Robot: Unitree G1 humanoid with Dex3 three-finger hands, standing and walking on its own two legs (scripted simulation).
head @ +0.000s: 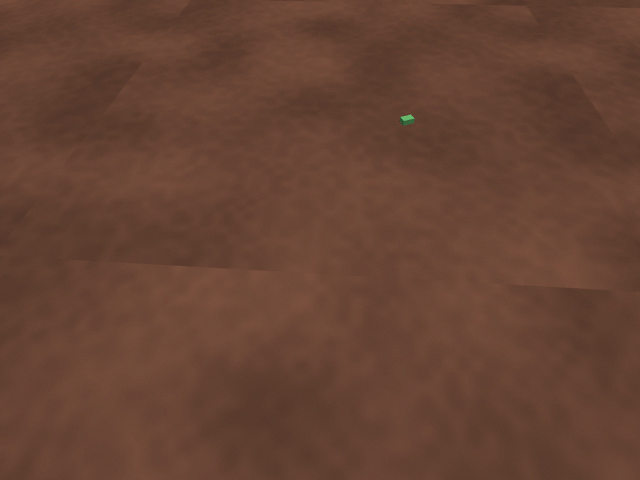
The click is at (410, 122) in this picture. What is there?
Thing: small brick
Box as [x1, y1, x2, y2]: [400, 115, 414, 125]
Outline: 414,118 411,115 400,117 400,122 403,125 412,123
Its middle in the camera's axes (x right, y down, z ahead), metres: +0.47 -0.66 +2.18
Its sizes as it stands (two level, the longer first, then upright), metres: 0.066 0.042 0.030
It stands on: the floor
